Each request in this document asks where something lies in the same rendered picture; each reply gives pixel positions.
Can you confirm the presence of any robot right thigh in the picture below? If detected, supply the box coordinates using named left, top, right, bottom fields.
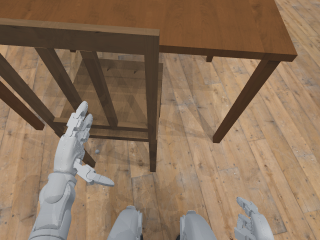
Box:
left=179, top=213, right=217, bottom=240

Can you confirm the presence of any left robot hand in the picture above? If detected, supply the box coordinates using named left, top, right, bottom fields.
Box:
left=53, top=101, right=115, bottom=187

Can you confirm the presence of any table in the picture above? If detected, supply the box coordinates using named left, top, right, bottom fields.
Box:
left=0, top=0, right=298, bottom=144

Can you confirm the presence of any robot left forearm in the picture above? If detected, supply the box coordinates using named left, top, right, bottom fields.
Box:
left=28, top=172, right=77, bottom=240

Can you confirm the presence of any right robot hand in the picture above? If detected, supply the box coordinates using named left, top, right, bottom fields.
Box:
left=234, top=196, right=275, bottom=240

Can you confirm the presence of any robot thigh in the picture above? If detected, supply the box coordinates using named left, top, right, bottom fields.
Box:
left=107, top=209, right=143, bottom=240
left=179, top=213, right=217, bottom=240

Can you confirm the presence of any robot left thigh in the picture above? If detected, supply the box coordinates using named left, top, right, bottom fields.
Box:
left=107, top=209, right=143, bottom=240

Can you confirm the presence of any chair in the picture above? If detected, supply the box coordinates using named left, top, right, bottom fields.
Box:
left=0, top=18, right=164, bottom=172

